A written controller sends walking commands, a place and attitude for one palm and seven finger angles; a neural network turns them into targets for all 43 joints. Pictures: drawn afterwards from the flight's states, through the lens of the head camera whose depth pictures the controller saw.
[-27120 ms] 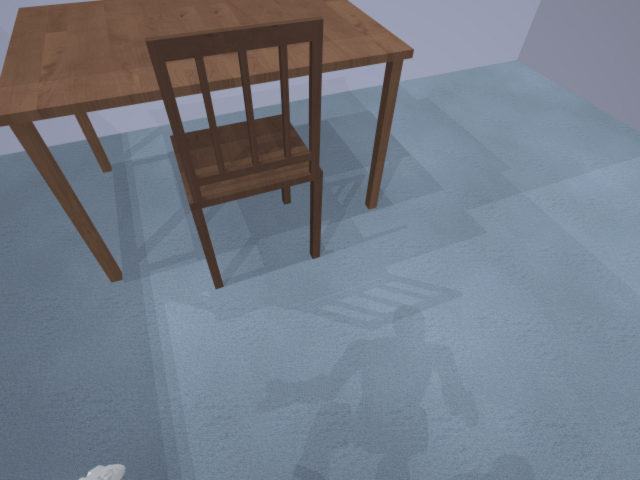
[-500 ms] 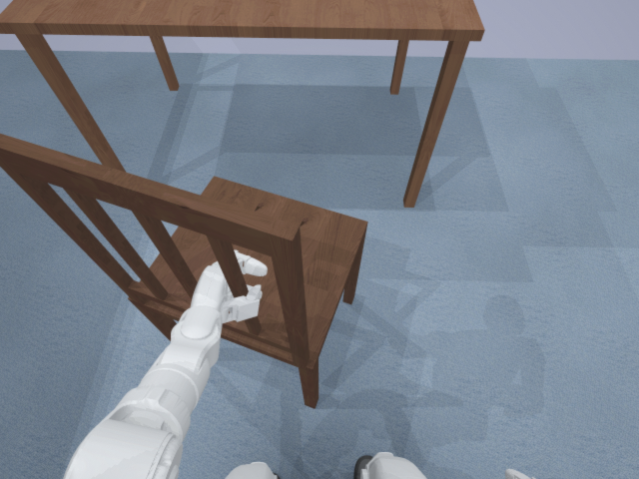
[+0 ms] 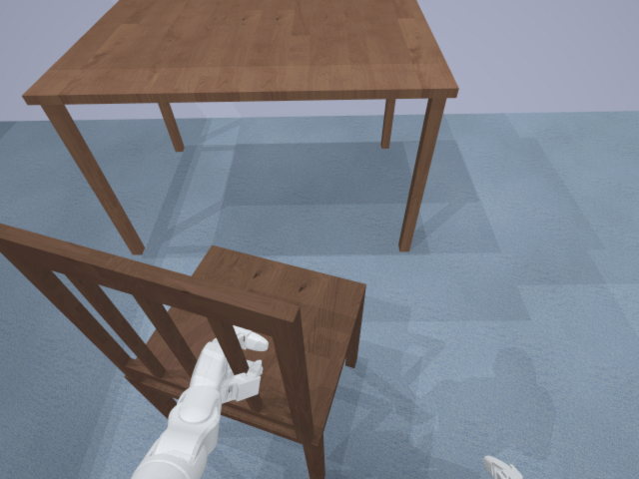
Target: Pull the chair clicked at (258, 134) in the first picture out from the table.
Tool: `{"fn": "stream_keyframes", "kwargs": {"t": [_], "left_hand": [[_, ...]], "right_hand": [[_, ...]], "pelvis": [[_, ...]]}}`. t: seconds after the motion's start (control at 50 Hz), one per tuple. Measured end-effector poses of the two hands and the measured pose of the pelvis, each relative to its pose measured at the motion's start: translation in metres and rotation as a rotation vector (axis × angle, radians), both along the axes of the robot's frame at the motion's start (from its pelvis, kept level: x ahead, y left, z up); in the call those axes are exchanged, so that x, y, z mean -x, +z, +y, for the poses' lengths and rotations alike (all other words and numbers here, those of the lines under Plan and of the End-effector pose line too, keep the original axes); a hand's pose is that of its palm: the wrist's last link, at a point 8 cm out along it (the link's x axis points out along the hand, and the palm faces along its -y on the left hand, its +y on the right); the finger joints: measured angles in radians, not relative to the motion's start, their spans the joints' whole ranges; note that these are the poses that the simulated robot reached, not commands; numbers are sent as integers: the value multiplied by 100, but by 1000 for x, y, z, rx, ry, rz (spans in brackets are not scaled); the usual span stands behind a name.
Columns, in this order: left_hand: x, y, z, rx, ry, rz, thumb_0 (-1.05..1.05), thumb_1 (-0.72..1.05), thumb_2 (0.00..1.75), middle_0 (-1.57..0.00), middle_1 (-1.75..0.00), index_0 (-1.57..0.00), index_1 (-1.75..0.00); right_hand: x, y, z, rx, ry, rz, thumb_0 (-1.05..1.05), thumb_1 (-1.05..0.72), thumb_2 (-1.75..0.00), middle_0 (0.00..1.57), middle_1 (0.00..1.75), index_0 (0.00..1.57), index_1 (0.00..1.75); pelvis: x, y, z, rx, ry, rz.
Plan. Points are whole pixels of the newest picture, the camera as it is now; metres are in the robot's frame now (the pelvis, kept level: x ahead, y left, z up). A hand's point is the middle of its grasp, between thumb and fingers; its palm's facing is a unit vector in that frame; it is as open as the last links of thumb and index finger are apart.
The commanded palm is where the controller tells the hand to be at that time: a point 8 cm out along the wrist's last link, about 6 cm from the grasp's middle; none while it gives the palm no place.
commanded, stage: stop walking, hand still on the chair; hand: left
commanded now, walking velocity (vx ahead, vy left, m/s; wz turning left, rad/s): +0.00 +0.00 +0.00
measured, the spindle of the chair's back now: (181, 350) +0.31 +0.23 -0.08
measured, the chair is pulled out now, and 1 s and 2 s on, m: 0.59 0.59 0.59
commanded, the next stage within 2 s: open the thumb and straighten the fingers in 0.42 s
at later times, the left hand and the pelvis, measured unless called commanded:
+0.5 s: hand (253, 378) +0.27 +0.11 -0.07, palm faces -0.06 -0.99 -0.16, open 5.3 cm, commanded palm +0.25 +0.17 -0.05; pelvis +0.03 +0.00 +0.00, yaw +1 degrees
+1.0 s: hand (243, 373) +0.28 +0.13 -0.07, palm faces -0.06 -0.99 -0.15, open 13.8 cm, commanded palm +0.26 +0.18 -0.05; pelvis +0.03 +0.01 -0.04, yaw +3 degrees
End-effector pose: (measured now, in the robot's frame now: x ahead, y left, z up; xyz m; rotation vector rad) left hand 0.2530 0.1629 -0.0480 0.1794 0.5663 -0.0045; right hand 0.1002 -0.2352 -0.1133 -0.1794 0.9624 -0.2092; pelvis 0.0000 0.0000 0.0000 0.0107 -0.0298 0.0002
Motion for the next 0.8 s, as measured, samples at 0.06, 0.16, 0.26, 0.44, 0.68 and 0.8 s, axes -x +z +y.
{"fn": "stream_keyframes", "kwargs": {"t": [0.06,0.16,0.26,0.44,0.68,0.8], "left_hand": [[0,0,0,0,-6,0,6,70,79,-36,-130,-50,-145],[-1,0,0,-1,-15,1,6,69,79,-36,-131,-50,-145],[-1,0,0,2,-13,2,6,70,79,-35,-132,-50,-145],[-1,0,0,8,-6,4,6,70,80,-34,-133,-50,-145],[-5,-1,7,51,-11,-37,4,57,74,-41,-139,-50,-145],[-7,-2,16,39,-19,-42,2,12,52,-46,-140,-49,-143]], "right_hand": [[-17,3,3,-4,13,-23,1,-90,-90,21,30,20,30],[-44,9,6,-3,33,-58,1,-90,-90,21,30,20,30],[-64,15,7,1,47,-84,1,-90,-90,21,30,20,30],[-75,19,6,9,50,-82,1,-90,-90,21,30,20,30],[-60,12,-3,-27,43,-89,2,-90,-90,21,30,20,30],[-61,1,-8,-15,55,-124,2,-90,-90,21,30,20,30]], "pelvis": [[-8,1,1,1,-1,4],[-19,2,3,0,1,6],[-26,3,2,1,6,7],[-31,3,2,3,12,9],[-28,-10,0,2,33,97],[-26,-23,4,5,36,150]]}}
